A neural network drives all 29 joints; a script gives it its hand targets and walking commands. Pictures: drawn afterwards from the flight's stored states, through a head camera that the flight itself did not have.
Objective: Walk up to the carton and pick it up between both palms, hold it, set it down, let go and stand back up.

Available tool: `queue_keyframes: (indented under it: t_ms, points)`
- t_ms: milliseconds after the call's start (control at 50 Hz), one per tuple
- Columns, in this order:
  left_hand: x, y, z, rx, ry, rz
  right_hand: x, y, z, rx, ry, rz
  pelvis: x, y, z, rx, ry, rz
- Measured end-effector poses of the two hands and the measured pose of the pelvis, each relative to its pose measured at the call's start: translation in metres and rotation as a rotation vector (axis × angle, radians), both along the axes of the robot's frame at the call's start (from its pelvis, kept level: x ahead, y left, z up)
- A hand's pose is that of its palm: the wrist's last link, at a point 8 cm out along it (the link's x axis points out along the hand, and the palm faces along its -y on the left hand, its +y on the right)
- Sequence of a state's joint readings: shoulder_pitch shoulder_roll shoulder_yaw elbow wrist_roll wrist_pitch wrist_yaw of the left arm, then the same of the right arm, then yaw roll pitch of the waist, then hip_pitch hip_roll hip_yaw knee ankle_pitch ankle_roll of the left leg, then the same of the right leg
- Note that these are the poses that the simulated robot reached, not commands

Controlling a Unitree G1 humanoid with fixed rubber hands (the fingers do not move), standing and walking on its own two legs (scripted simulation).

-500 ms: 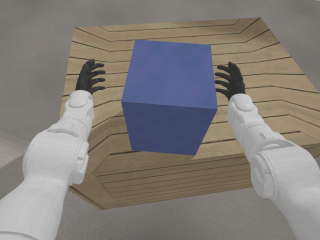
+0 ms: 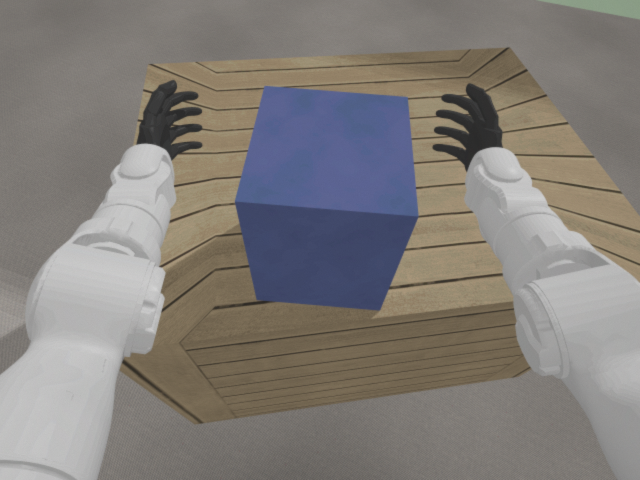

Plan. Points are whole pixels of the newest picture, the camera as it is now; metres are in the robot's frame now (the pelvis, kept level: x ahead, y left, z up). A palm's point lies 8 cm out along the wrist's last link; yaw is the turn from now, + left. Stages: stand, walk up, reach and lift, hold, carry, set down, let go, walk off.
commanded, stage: set down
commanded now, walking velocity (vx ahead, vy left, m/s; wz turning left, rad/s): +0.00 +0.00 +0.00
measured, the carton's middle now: (326, 206) +0.50 +0.01 +0.01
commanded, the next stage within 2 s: none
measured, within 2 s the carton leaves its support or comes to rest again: neither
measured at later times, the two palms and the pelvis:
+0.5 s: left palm (129, 122) +0.47 +0.23 +0.18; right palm (500, 130) +0.46 -0.17 +0.18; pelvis +0.00 +0.00 +0.01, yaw +0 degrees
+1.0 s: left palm (128, 206) +0.41 +0.24 +0.11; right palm (474, 207) +0.41 -0.16 +0.11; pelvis +0.00 +0.00 +0.02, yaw +1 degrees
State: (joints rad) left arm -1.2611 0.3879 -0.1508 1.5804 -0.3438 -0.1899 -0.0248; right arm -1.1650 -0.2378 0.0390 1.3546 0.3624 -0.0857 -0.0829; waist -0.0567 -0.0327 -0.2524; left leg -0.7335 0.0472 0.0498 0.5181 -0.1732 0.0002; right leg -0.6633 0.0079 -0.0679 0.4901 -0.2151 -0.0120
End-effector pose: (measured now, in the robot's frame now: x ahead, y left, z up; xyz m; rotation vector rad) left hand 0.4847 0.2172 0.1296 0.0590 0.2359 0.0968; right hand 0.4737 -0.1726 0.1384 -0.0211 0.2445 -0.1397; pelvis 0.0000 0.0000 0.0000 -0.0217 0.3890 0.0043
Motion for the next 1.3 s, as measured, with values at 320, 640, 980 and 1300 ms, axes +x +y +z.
queue_keyframes:
  t_ms: [320, 640, 980, 1300]
  points:
    - [-0.006, 0.011, 0.048, -0.003, -0.022, -0.001, -0.005, -0.002, 0.047, 0.009, -0.006, -0.016, 0.003, -0.001, 0.011, 0.001, -0.110, 0.004]
    - [-0.029, 0.014, 0.039, -0.010, 0.004, -0.002, -0.025, 0.005, 0.030, 0.009, 0.020, -0.007, -0.001, -0.002, 0.015, 0.004, -0.178, 0.001]
    - [-0.071, 0.024, -0.018, -0.018, 0.004, -0.010, -0.061, 0.013, -0.027, 0.022, 0.025, 0.006, 0.000, -0.003, 0.016, 0.004, -0.235, 0.008]
    - [-0.110, 0.024, -0.052, -0.021, 0.002, -0.022, -0.099, 0.017, -0.061, 0.049, 0.019, -0.006, 0.006, 0.001, 0.018, 0.005, -0.312, 0.009]
